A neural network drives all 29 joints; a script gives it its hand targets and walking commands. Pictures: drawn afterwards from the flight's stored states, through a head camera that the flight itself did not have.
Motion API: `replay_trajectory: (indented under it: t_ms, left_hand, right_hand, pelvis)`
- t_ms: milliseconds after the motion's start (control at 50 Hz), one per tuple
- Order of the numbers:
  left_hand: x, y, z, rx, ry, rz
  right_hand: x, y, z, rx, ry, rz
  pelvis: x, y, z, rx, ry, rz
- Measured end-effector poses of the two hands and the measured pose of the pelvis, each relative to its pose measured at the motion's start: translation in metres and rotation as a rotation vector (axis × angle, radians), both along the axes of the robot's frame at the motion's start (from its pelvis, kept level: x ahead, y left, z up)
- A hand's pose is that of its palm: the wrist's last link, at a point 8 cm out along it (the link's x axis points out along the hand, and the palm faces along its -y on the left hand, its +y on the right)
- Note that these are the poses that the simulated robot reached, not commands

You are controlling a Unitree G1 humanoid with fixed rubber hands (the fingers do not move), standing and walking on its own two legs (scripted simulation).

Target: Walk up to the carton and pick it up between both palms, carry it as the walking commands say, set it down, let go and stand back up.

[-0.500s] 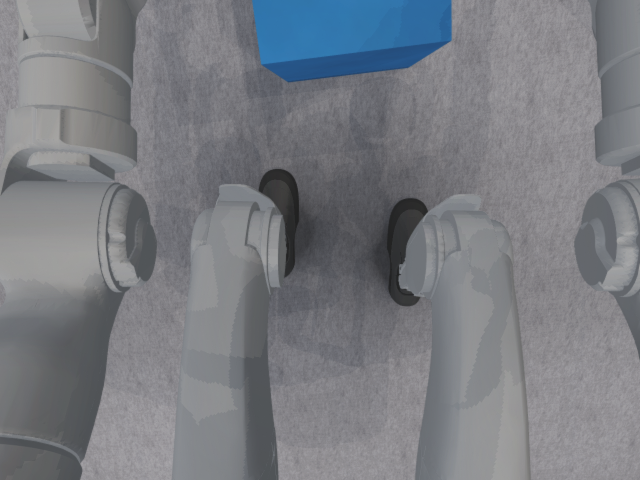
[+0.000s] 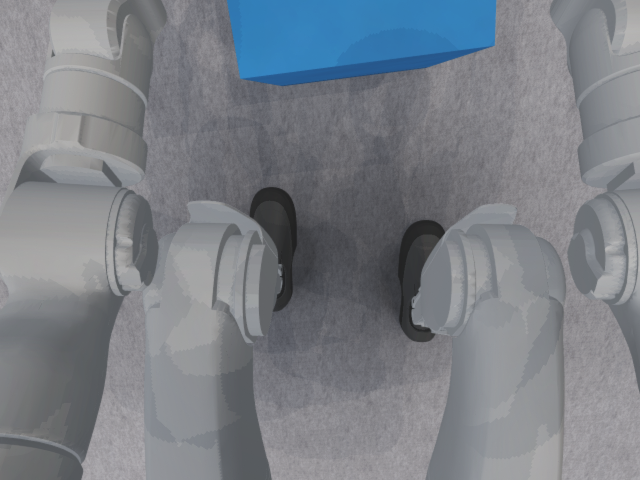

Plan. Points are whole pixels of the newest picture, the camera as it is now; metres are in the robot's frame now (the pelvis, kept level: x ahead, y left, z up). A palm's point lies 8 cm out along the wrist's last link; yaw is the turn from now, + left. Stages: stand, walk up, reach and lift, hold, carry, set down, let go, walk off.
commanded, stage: reach and lift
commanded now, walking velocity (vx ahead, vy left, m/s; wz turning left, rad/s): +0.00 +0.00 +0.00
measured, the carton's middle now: out of the picture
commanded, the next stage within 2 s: none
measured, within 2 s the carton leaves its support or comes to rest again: leaves its support in 1.70 s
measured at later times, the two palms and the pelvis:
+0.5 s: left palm out of the picture +0.55 +0.23 -0.20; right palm out of the picture +0.56 -0.16 -0.21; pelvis +0.01 -0.01 -0.03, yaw +0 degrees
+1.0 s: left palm out of the picture +0.56 +0.18 -0.20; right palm out of the picture +0.56 -0.12 -0.21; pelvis +0.00 +0.00 -0.03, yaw +0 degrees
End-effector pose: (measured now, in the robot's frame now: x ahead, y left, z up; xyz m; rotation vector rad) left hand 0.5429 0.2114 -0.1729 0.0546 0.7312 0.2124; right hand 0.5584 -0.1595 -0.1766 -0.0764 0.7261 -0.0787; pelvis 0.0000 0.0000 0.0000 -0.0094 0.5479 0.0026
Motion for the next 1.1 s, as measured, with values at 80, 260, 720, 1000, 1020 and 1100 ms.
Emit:
replay_trajectory:
  t_ms: [80, 260, 720, 1000, 1020, 1100]
  left_hand:
    - [0.007, 0.014, -0.007, 0.021, -0.046, 0.029]
    - [0.004, 0.025, -0.034, 0.041, -0.005, 0.018]
    - [-0.002, 0.004, -0.023, -0.015, -0.012, 0.013]
    - [0.016, -0.035, -0.024, -0.028, -0.016, -0.020]
    - [0.016, -0.035, -0.025, -0.026, -0.017, -0.019]
    - [0.015, -0.035, -0.025, -0.019, -0.021, -0.017]
  right_hand:
    - [-0.001, 0.004, -0.025, 0.016, -0.001, 0.008]
    - [0.012, -0.004, -0.040, 0.017, -0.063, 0.021]
    - [0.000, 0.024, -0.029, 0.038, -0.023, 0.047]
    - [0.000, 0.036, -0.034, 0.038, -0.025, 0.067]
    - [0.001, 0.036, -0.034, 0.039, -0.027, 0.069]
    - [0.002, 0.038, -0.036, 0.036, -0.031, 0.072]
  pelvis:
    - [0.006, -0.003, -0.012, 0.009, 0.010, 0.000]
    - [0.015, -0.006, -0.034, 0.019, 0.009, -0.003]
    - [-0.002, -0.003, -0.030, 0.009, -0.019, -0.006]
    - [-0.001, 0.002, -0.028, 0.006, 0.003, -0.002]
    - [-0.001, 0.001, -0.028, 0.007, 0.004, -0.002]
    - [0.000, 0.000, -0.027, 0.012, 0.007, -0.002]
